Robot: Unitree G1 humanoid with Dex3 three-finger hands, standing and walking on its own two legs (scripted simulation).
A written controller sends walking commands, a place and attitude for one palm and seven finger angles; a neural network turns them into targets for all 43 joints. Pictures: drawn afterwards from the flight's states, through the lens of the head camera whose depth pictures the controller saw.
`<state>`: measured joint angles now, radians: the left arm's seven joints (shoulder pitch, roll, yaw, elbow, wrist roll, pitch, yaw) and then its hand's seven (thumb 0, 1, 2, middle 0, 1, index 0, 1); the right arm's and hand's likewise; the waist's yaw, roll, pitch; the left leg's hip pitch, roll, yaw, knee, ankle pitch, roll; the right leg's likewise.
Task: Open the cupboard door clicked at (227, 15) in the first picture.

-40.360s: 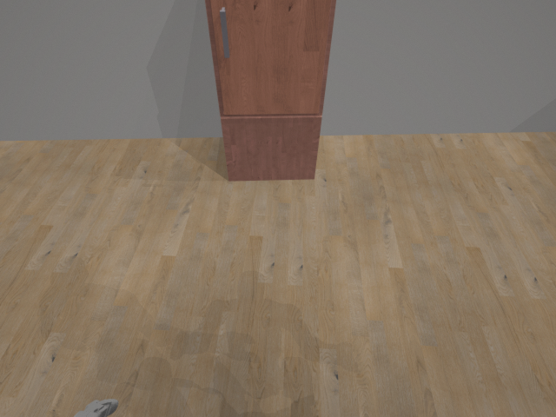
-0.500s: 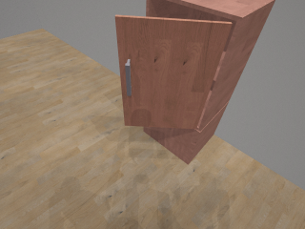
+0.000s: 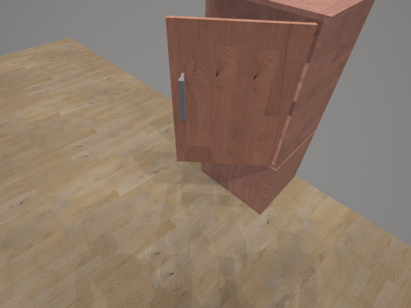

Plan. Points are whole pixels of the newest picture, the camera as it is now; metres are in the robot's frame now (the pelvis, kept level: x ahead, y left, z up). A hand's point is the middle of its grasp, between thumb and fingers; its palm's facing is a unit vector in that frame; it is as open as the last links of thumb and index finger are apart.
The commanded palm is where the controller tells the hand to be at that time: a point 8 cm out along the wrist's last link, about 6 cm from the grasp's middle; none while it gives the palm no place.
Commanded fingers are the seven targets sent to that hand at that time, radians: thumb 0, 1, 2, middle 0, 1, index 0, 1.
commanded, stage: come to a stop and stand still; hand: left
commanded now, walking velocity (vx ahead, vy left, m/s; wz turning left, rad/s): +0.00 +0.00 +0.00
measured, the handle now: (182, 97) +0.75 +0.13 +0.00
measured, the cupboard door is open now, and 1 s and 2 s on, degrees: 41 41 41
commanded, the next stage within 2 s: look again from close up in 0.14 s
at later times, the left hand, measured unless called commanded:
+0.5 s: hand out of the picture -0.08 +0.16 -0.18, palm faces +0.06 -0.98 -0.19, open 7.4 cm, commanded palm none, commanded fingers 0.00 0.90 0.90 -0.20 -0.30 -0.20 -0.30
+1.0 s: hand out of the picture +0.07 +0.21 -0.10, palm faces +0.25 -0.95 -0.19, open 7.4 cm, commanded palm +0.08 +0.25 -0.07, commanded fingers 0.00 0.74 0.83 -0.21 -0.41 -0.21 -0.41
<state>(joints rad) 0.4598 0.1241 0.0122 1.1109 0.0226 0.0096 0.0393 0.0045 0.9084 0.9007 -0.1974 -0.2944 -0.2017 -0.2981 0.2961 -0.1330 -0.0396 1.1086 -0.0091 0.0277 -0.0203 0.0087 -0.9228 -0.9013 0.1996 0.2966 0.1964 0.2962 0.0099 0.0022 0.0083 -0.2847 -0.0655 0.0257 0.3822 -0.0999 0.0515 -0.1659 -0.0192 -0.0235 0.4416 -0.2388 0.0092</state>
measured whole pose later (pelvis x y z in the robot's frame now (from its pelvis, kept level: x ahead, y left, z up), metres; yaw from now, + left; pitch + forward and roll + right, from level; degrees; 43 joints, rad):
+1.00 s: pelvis -0.04 +0.02 +0.00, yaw +0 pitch -2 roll +0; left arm 0.49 0.17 0.02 0.36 -0.12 -0.02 0.11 0.02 0.90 0.89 -0.20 -0.31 -0.21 -0.31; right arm 0.36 -0.19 0.02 0.94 0.04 -0.18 -0.07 0.02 -0.94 -0.90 0.20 0.30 0.20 0.30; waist 0.01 0.00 0.01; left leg -0.25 -0.04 0.02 0.49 -0.21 0.04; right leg -0.22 -0.04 -0.04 0.52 -0.27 0.00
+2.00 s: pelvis -0.03 +0.01 -0.08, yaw -1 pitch +14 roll -3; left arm 0.26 0.33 0.31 0.14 -0.36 -0.32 -0.42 0.00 -0.21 0.43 -0.28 -1.01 -0.28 -1.01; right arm 0.25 -0.27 -0.01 0.54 0.05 -0.19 -0.07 0.01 -0.91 -0.90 0.20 0.30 0.20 0.30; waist -0.01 0.01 -0.11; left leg -0.85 0.01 -0.02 1.10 -0.49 0.03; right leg -0.77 0.01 -0.07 1.04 -0.51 -0.01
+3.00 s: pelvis -0.04 +0.01 -0.05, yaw -1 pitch +10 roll -2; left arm -0.03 0.42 0.42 0.41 -0.37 -0.28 -0.50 -0.01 -0.50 0.30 -0.30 -1.20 -0.31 -1.20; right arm 0.27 -0.27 0.04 0.53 0.05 -0.15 -0.07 0.01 -0.91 -0.90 0.20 0.30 0.20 0.30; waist 0.00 0.02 -0.10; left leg -0.72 0.02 -0.01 0.96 -0.43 0.02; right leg -0.64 0.02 -0.06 0.91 -0.45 -0.02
